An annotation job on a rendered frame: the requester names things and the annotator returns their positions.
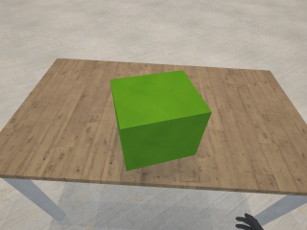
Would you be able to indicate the carton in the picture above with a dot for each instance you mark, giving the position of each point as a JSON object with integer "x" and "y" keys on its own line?
{"x": 160, "y": 117}

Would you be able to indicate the robot right hand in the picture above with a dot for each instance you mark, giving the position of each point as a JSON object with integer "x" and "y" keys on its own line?
{"x": 251, "y": 221}

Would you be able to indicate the table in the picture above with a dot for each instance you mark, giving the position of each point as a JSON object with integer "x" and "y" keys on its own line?
{"x": 66, "y": 130}

